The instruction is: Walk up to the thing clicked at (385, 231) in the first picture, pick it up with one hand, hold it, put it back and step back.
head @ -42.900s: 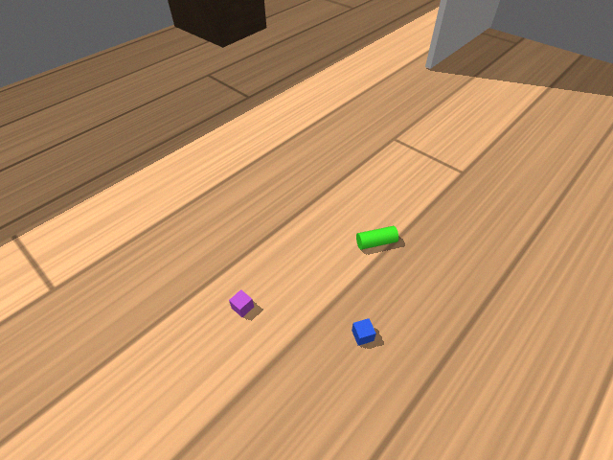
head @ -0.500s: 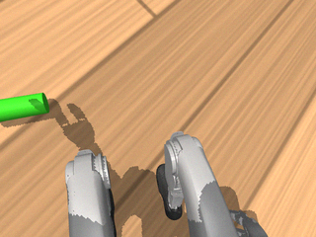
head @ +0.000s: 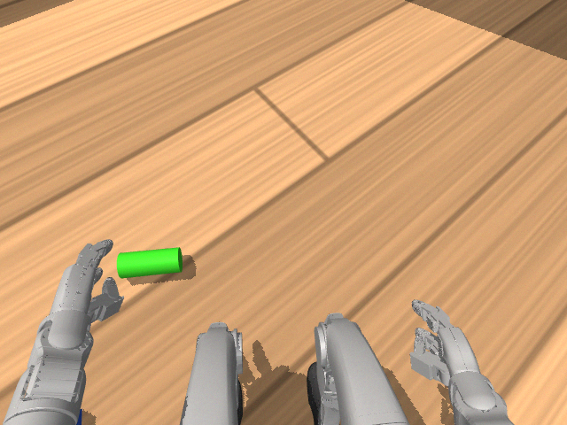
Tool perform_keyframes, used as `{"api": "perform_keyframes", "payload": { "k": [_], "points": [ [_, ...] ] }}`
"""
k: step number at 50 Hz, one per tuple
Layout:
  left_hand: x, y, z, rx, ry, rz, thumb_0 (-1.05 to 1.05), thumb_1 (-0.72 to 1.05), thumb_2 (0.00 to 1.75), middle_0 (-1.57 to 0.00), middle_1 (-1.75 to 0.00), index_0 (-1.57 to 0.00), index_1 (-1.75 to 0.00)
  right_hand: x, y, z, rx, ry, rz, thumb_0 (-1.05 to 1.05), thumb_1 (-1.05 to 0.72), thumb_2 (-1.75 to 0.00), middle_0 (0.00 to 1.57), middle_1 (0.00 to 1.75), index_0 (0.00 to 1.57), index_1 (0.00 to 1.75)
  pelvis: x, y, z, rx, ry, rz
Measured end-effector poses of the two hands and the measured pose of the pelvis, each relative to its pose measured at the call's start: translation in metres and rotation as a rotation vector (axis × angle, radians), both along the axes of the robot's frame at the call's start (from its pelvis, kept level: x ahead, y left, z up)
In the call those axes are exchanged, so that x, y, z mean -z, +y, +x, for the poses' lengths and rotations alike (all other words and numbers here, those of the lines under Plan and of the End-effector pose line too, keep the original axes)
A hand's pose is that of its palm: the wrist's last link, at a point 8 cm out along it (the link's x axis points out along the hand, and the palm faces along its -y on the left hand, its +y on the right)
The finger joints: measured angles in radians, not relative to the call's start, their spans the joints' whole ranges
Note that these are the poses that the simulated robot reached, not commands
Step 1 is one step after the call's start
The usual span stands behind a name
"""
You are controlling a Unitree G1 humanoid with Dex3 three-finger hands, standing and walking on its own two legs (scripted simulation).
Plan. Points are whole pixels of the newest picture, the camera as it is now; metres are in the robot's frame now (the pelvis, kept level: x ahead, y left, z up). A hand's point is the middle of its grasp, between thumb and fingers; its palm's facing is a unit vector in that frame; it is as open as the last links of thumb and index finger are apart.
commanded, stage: home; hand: left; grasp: from above
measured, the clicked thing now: (151, 262) +0.50 +0.32 -0.53
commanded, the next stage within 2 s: none
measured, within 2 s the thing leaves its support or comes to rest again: neither
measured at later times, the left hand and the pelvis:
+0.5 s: hand (103, 340) +0.23 +0.18 +0.09, palm faces +0.09 -0.98 -0.20, open 7.4 cm; pelvis +0.06 +0.00 +0.14, yaw +2 degrees
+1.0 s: hand (102, 354) +0.22 +0.18 +0.10, palm faces +0.09 -0.98 -0.20, open 7.4 cm; pelvis +0.07 -0.01 +0.15, yaw +3 degrees
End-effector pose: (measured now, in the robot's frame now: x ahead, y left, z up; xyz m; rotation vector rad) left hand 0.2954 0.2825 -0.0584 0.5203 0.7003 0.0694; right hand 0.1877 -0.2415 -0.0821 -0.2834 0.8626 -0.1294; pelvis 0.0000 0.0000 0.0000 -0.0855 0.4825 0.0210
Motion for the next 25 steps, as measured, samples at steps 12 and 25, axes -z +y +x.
{"api": "perform_keyframes", "payload": {
  "k": [12,25],
  "points": [
    [-0.087,-0.03,-0.049,-0.212,0.077,-0.219,0.01,0.89,0.9,-0.2,-0.3,-0.2,-0.3,-0.093,0.006,-0.002,0.052,-0.084,-0.015,0.01,-0.9,-0.9,0.2,0.3,0.21,0.3,-0.086,-0.005,0.028,-0.019,-0.138,0.017],
    [-0.173,-0.053,-0.082,-0.233,0.053,-0.299,0.01,0.9,0.9,-0.2,-0.3,-0.2,-0.3,-0.158,0.001,0.005,0.108,-0.201,-0.035,0.01,-0.9,-0.9,0.2,0.3,0.21,0.3,-0.14,-0.005,0.06,-0.027,-0.263,0.032]
  ]
}}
